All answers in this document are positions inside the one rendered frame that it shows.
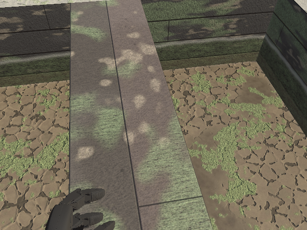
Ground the robot left hand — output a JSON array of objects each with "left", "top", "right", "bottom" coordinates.
[{"left": 45, "top": 188, "right": 115, "bottom": 230}]

